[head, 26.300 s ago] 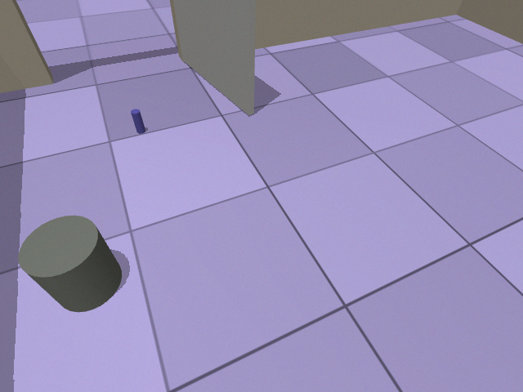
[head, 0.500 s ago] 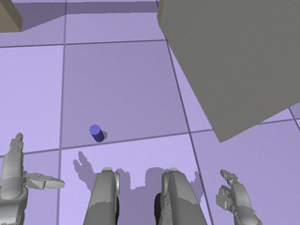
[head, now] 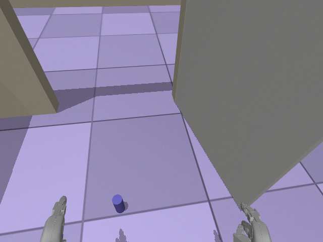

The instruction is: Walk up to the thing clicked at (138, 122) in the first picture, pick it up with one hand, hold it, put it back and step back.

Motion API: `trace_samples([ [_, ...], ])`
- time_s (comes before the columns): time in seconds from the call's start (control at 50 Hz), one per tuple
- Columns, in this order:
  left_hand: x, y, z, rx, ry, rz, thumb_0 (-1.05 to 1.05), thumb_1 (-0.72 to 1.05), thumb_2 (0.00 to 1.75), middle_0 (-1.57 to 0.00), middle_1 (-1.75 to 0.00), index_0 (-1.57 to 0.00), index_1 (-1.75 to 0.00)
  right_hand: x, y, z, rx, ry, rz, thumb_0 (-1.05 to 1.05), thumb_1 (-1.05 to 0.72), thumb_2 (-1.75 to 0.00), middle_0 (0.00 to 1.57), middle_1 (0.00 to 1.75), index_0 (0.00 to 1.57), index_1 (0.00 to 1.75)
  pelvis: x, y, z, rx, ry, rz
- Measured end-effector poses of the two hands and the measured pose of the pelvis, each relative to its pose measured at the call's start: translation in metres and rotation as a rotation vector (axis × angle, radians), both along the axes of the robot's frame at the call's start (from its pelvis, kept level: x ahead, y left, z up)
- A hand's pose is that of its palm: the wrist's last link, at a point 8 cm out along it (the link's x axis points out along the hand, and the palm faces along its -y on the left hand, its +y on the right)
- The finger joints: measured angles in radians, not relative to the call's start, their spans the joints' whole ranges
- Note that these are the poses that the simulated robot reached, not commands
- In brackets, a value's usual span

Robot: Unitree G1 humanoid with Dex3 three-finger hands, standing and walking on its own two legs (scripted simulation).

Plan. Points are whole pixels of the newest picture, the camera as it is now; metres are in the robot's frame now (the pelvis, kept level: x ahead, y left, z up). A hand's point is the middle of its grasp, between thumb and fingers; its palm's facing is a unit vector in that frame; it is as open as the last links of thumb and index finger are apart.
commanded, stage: home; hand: left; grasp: from the side
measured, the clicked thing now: (118, 204) +0.43 +0.20 -0.64
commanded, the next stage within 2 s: stand in 1.70 s
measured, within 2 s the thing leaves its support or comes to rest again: neither
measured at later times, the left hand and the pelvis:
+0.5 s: hand (85, 235) +0.17 +0.17 -0.05, palm faces +0.11 -0.95 -0.29, open 17.5 cm; pelvis +0.00 -0.01 +0.01, yaw +1 degrees
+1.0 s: hand (89, 238) +0.17 +0.16 -0.05, palm faces +0.10 -0.95 -0.28, open 17.5 cm; pelvis +0.00 -0.02 +0.01, yaw +1 degrees
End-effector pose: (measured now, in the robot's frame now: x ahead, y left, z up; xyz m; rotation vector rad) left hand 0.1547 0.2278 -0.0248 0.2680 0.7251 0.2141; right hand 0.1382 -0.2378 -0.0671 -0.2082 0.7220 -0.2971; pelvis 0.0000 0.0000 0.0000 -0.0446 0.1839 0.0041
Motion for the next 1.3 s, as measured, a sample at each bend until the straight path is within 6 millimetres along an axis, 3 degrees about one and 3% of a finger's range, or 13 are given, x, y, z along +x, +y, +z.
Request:
trace_samples([
  [0.14, -0.011, -0.002, 0.007, -0.015, 0.004, 0.011, -0.01, -0.53, 0.07, -0.05, -0.06, -0.06, -0.05, 0.015, 0.008, 0.009, 0.007, -0.039, 0.053, 0.01, -0.89, -0.9, 0.21, 0.3, 0.2, 0.31, 0.001, -0.002, 0.005, 0.005, -0.025, 0.005],
  [0.3, -0.013, -0.004, 0.003, -0.02, 0.021, 0.022, -0.01, -0.53, 0.06, -0.05, -0.06, -0.06, -0.05, 0.023, 0.0, 0.014, -0.025, -0.05, 0.081, 0.01, -0.89, -0.9, 0.21, 0.3, 0.2, 0.31, 0.002, -0.007, 0.007, 0.008, -0.034, 0.013],
  [0.48, -0.004, -0.012, 0.007, -0.024, 0.001, 0.008, -0.01, -0.55, 0.05, -0.05, -0.06, -0.06, -0.05, 0.018, -0.011, 0.014, -0.027, -0.047, 0.061, 0.01, -0.89, -0.9, 0.21, 0.3, 0.2, 0.3, 0.004, -0.012, 0.009, 0.013, -0.044, 0.011],
  [0.78, -0.009, -0.02, 0.005, -0.023, 0.028, 0.009, -0.01, -0.55, 0.05, -0.05, -0.06, -0.06, -0.05, 0.012, -0.02, 0.008, -0.016, -0.02, 0.057, 0.01, -0.9, -0.9, 0.2, 0.3, 0.2, 0.3, 0.002, -0.02, 0.01, 0.021, -0.04, 0.01],
  [1.3, -0.014, -0.017, 0.006, -0.031, 0.018, 0.011, -0.01, -0.53, 0.07, -0.05, -0.06, -0.06, -0.05, 0.01, -0.015, 0.011, -0.017, -0.039, 0.062, 0.01, -0.9, -0.9, 0.2, 0.3, 0.2, 0.3, -0.002, -0.017, 0.011, 0.02, -0.053, 0.009],
])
